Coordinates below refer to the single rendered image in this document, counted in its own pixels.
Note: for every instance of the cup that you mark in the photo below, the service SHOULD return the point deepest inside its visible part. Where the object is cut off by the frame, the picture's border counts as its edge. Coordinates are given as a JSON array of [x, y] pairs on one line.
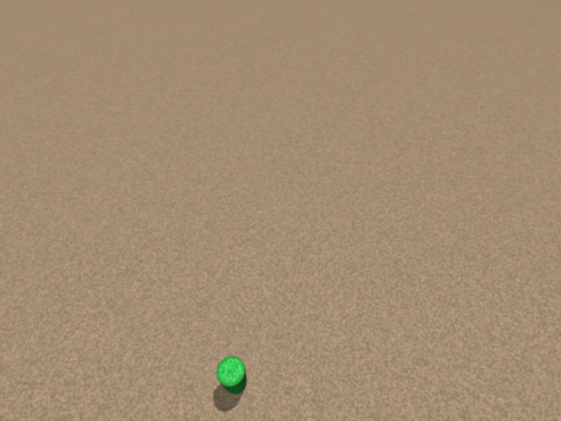
[[231, 374]]

